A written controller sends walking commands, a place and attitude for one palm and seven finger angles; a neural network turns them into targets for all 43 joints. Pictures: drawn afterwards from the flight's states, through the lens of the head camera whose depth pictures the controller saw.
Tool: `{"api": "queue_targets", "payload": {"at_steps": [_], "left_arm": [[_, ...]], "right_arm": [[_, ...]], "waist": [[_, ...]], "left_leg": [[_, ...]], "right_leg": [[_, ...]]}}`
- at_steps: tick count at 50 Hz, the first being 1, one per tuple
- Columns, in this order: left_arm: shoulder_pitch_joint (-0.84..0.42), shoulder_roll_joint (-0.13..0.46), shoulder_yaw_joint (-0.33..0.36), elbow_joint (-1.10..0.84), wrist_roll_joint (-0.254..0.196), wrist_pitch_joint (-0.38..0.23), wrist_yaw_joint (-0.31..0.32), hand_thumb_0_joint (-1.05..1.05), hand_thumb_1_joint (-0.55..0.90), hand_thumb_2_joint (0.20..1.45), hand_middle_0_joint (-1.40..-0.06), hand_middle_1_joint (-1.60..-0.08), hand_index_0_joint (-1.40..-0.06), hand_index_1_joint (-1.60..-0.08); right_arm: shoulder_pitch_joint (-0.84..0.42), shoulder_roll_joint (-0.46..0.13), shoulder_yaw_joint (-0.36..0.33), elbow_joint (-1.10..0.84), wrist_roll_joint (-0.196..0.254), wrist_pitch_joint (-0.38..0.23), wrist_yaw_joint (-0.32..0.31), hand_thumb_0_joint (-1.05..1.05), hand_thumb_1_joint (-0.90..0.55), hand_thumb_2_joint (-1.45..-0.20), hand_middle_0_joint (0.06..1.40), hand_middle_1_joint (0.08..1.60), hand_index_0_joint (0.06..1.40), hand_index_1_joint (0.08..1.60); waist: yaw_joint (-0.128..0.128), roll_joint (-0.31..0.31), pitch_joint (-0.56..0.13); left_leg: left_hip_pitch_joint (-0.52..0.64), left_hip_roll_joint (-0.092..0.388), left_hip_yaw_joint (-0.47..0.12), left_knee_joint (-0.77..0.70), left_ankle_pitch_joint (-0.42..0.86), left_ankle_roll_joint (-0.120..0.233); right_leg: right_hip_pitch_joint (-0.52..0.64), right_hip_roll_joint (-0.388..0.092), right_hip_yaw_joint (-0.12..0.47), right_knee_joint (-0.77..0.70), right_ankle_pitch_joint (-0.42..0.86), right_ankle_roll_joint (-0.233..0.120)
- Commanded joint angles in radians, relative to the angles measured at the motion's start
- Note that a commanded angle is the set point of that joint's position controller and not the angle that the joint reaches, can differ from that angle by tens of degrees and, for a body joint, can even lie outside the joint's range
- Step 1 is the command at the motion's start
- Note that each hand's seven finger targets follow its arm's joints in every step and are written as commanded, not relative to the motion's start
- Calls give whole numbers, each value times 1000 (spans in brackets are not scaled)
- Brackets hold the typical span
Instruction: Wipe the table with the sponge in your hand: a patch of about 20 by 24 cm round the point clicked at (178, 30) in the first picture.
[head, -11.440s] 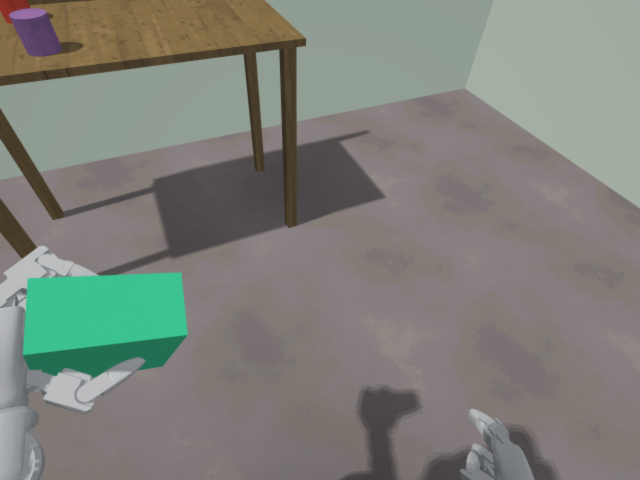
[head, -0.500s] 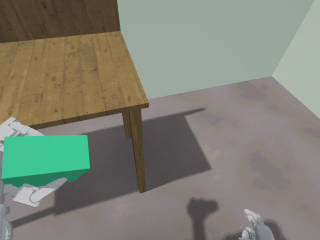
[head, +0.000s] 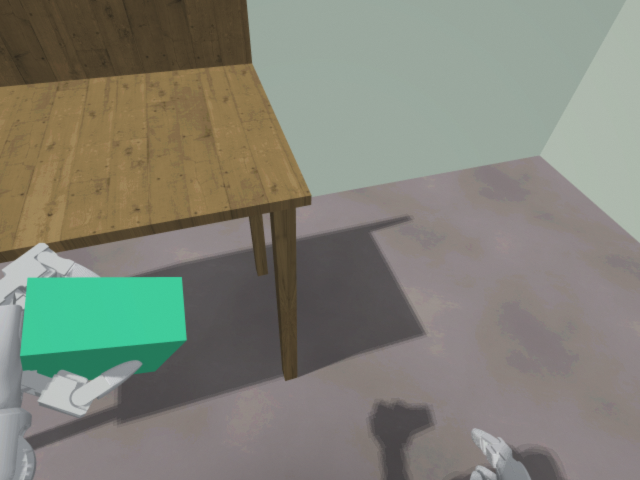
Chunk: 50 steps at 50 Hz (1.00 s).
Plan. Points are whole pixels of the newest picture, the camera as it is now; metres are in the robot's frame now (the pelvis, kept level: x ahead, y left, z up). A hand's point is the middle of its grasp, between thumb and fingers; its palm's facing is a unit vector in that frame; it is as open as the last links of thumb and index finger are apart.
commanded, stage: come to a stop and stand still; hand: left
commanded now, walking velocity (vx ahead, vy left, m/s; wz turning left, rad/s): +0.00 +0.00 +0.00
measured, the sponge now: (125, 331) +0.22 +0.21 +0.14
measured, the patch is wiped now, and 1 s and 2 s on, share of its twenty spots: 0.00 0.00 0.00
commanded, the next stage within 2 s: look again from close up in 0.84 s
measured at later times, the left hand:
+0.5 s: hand (77, 298) +0.24 +0.26 +0.16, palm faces +0.40 -0.83 -0.40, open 10.1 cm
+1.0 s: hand (52, 257) +0.27 +0.29 +0.18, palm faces +0.44 -0.75 -0.50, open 10.1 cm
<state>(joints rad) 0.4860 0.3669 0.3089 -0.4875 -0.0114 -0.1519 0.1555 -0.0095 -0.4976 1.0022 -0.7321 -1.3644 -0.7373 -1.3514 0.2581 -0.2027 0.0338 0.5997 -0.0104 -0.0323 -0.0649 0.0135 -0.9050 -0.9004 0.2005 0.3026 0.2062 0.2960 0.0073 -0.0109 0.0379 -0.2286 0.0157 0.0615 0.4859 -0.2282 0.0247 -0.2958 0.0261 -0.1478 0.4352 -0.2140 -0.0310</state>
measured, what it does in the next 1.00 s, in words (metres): stands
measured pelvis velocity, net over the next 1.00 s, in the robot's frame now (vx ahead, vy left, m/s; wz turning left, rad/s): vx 0.03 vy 0.01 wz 0.01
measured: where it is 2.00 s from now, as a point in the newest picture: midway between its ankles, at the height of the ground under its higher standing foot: outside the picture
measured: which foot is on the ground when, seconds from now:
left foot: down 0.00-1.00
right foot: down 0.00-1.00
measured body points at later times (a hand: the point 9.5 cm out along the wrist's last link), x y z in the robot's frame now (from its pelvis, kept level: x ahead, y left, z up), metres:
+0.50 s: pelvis +0.03 +0.01 +0.00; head +0.04 +0.02 +0.45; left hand +0.21 +0.30 +0.18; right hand +0.19 -0.21 -0.09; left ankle +0.03 +0.10 -0.74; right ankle +0.09 -0.07 -0.74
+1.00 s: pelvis +0.03 +0.01 +0.00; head +0.06 +0.03 +0.44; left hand +0.24 +0.33 +0.20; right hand +0.20 -0.21 -0.09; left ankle +0.03 +0.10 -0.74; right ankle +0.09 -0.07 -0.74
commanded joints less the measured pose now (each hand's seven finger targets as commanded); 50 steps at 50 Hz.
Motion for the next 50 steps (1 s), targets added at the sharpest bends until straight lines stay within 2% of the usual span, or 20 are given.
{"api": "queue_targets", "payload": {"at_steps": [1, 2, 4, 6, 9, 11, 12, 13, 16, 19, 23, 27, 33, 38, 39, 46, 47, 48, 49, 50], "left_arm": [[-101, 148, 125, -189, -2, -82, 26, 0, 100, 1300, -1200, -1600, -1200, -1600], [-89, 144, 125, -176, -3, -81, 24, 0, 100, 1300, -1200, -1600, -1200, -1600], [-69, 128, 115, -157, -5, -78, 18, 0, 100, 1300, -1200, -1600, -1200, -1600], [-61, 126, 113, -152, -2, -79, 15, 0, 100, 1300, -1200, -1600, -1200, -1600], [-106, 128, 102, -185, 2, -92, 13, 0, 100, 1300, -1200, -1600, -1200, -1600], [-122, 142, 110, -182, 2, -94, 17, 0, 100, 1300, -1200, -1600, -1200, -1600], [-137, 149, 113, -194, 2, -95, 19, 0, 100, 1300, -1200, -1600, -1200, -1600], [-163, 166, 124, -217, 0, -98, 21, 0, 100, 1300, -1200, -1600, -1200, -1600], [-122, 157, 126, -188, -4, -101, 27, 0, 100, 1300, -1200, -1600, -1200, -1600], [-108, 148, 125, -198, -7, -105, 26, 0, 100, 1300, -1200, -1600, -1200, -1600], [-66, 126, 116, -161, -12, -103, 22, 0, 100, 1300, -1200, -1600, -1200, -1600], [-60, 124, 108, -163, -18, -97, 19, 0, 100, 1300, -1200, -1600, -1200, -1600], [-89, 147, 122, -211, -20, -97, 21, 0, 100, 1300, -1200, -1600, -1200, -1600], [-66, 154, 135, -218, -24, -99, 26, 0, 100, 1300, -1200, -1600, -1200, -1600], [-53, 146, 129, -206, -25, -99, 26, 0, 100, 1300, -1200, -1600, -1200, -1600], [-51, 130, 115, -181, -25, -95, 23, 0, 100, 1300, -1200, -1600, -1200, -1600], [-1144, 950, 711, -416, 138, -186, 13, 0, 100, 1300, -1200, -1600, -1200, -1600], [-990, 659, 527, -46, 46, -172, -13, 0, 100, 1300, -1200, -1600, -1200, -1600], [-634, 368, 314, 63, 5, -160, -36, 0, 100, 1300, -1200, -1600, -1200, -1600], [-475, 249, 227, 168, 0, -154, -57, 0, 100, 1300, -1200, -1600, -1200, -1600]], "right_arm": [[-118, -115, -53, -156, 7, -65, -9, 0, -900, -900, 200, 300, 200, 300], [-113, -117, -55, -154, 10, -68, -8, 0, -900, -900, 200, 300, 200, 300], [-116, -116, -53, -152, 14, -75, -4, 0, -900, -900, 200, 300, 200, 300], [-117, -119, -55, -147, 17, -79, -1, 0, -900, -900, 200, 300, 200, 300], [-123, -119, -55, -145, 13, -83, -2, 0, -900, -900, 200, 300, 200, 300], [-112, -118, -56, -137, 8, -85, -2, 0, -900, -900, 200, 300, 200, 300], [-111, -116, -57, -136, 7, -87, -2, 0, -900, -900, 200, 300, 200, 300], [-115, -118, -57, -135, 6, -86, -3, 0, -900, -900, 200, 300, 200, 300], [-113, -109, -50, -134, 1, -87, -6, 0, -900, -900, 200, 300, 200, 300], [-118, -111, -48, -142, 4, -83, -6, 0, -900, -900, 200, 300, 200, 300], [-119, -111, -48, -146, 9, -81, -7, 0, -900, -900, 200, 300, 200, 300], [-112, -116, -54, -151, 14, -75, -6, 0, -900, -900, 200, 300, 200, 300], [-124, -118, -54, -158, 10, -67, -9, 0, -900, -900, 200, 300, 200, 300], [-128, -115, -56, -163, 11, -59, -9, 0, -900, -900, 200, 300, 200, 300], [-126, -108, -52, -163, 12, -58, -9, 0, -900, -900, 200, 300, 200, 300], [-121, -116, -55, -163, 13, -51, -8, 0, -900, -900, 200, 300, 200, 300], [65, -140, -89, -125, -24, -136, 3, 0, -900, -900, 200, 300, 200, 300], [-41, -72, -64, -64, 9, -150, 9, 0, -900, -900, 200, 300, 200, 300], [-41, -65, -59, -86, -5, -159, 26, 0, -900, -900, 200, 300, 200, 300], [-66, -105, -69, -139, 6, -170, 32, 0, -900, -900, 200, 300, 200, 300]], "waist": [[5, 149, -75], [4, 138, -93], [4, 92, -102], [5, 66, -105], [6, 56, -58], [3, -8, -56], [1, -19, -68], [-3, -6, -69], [2, 44, -82], [4, 96, -97], [4, 88, -134], [-2, 42, -163], [-3, 66, -154], [-4, 79, -166], [-4, 61, -158], [-6, 52, -153], [3, -59, 29], [15, 138, -88], [10, 126, -136], [23, 135, -169]], "left_leg": [[-233, 165, -172, -220, -205, 30], [-211, 157, -159, -193, -145, 26], [-205, 152, -153, -181, -113, 20], [-218, 137, -134, -163, -145, 14], [-250, 116, -132, -158, -264, 14], [-202, 83, -114, -97, -241, 7], [-160, 68, -102, -65, -215, 4], [-134, 63, -105, -58, -200, -1], [-122, 73, -118, -100, -179, 6], [-146, 100, -148, -159, -126, 5], [-144, 129, -155, -156, 26, 1], [-103, 121, -126, -98, 119, -13], [-91, 107, -114, -83, 108, -21], [-85, 103, -115, -70, 118, -22], [-90, 106, -122, -76, 117, -20], [-107, 111, -127, -86, 96, -15], [-196, 56, -22, 29, 80, 2], [-57, 80, -90, 4, 48, -10], [8, 43, -94, -42, 72, -29], [25, 34, -58, -50, 85, -33]], "right_leg": [[241, -78, 146, 17, -38, 33], [244, -83, 151, 7, -3, 33], [245, -85, 156, 12, 27, 35], [240, -100, 179, 8, 32, 31], [187, -117, 227, -44, -123, 21], [127, -150, 279, -113, -193, 5], [99, -168, 299, -139, -212, -4], [71, -175, 297, -146, -229, -12], [96, -154, 272, -132, -194, -3], [165, -114, 218, -65, -70, 10], [232, -99, 170, 4, 140, 19], [238, -122, 189, 10, 258, 11], [212, -136, 202, 7, 256, 3], [220, -144, 207, 4, 261, -3], [220, -141, 206, 4, 256, -1], [223, -133, 204, 0, 226, 4], [68, -80, 218, -93, 217, 123], [33, -219, 257, -38, 117, -66], [67, -164, 288, -6, 217, -77], [119, -137, 284, -9, 212, -40]]}}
